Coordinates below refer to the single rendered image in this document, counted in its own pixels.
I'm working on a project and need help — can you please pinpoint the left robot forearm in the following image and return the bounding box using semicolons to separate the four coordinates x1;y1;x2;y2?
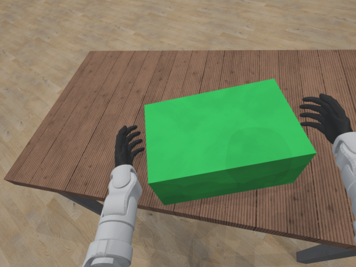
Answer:
82;165;142;267

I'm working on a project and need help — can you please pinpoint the carton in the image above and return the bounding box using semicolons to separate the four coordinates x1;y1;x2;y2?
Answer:
145;78;316;205

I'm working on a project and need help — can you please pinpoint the right robot hand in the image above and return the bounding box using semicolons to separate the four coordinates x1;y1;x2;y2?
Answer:
299;93;353;144

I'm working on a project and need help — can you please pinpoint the right robot forearm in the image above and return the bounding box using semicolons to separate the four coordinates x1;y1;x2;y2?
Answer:
332;132;356;220

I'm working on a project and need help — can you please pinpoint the table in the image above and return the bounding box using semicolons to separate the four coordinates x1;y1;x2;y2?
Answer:
4;50;356;264

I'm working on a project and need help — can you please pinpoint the left robot hand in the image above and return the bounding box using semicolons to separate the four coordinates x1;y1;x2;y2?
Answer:
115;125;145;167

